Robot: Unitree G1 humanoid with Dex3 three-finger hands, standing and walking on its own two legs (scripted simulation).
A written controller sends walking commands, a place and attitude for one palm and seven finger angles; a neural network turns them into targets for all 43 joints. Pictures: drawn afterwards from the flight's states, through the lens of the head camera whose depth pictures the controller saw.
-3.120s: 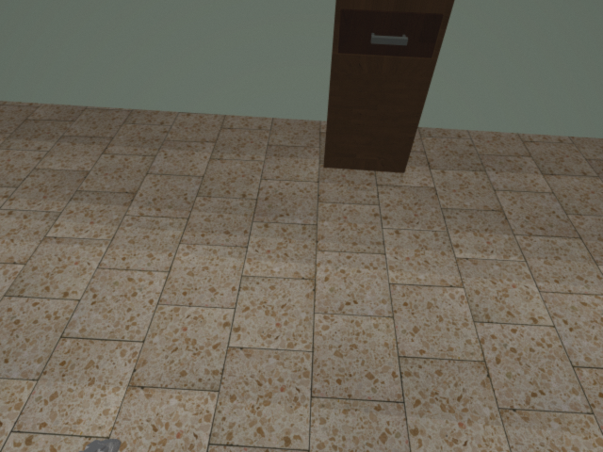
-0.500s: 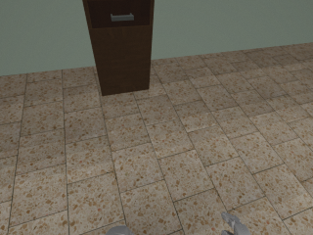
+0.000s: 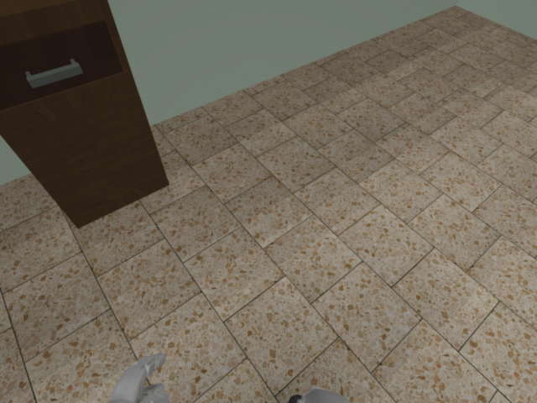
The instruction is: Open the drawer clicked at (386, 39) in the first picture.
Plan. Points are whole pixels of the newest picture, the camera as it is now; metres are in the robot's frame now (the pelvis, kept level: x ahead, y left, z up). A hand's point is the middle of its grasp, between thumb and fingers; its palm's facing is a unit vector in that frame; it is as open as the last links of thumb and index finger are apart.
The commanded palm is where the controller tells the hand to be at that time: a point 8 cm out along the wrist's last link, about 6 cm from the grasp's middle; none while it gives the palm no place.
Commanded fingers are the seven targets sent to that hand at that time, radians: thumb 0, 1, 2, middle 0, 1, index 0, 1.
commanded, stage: walk to a spot facing it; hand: left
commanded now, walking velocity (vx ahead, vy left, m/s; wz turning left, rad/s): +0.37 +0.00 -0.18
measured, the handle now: (53, 71) +0.96 +0.60 -0.07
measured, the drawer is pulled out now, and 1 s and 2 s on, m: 0.00 0.00 0.00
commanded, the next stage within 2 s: turn to face it in 0.68 s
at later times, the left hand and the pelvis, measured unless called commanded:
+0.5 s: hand (133, 348) +0.24 +0.24 -0.16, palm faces -0.06 -0.99 -0.15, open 7.4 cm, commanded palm none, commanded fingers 0.00 0.90 0.90 -0.20 -0.30 -0.20 -0.30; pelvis +0.22 +0.05 +0.02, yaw -7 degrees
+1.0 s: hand (224, 197) +0.57 +0.09 -0.15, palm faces -0.27 -0.94 -0.21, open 7.3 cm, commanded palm none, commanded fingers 0.00 0.90 0.90 -0.20 -0.30 -0.20 -0.30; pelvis +0.40 -0.04 +0.00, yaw -15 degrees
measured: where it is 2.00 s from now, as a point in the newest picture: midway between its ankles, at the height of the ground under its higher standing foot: (277, 329)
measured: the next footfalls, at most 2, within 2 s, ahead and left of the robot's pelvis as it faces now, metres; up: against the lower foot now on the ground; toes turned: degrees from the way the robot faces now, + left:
left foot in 0.34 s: +0.28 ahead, +0.14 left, +0.00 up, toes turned +7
right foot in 0.86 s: +0.48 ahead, -0.14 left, +0.00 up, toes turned -26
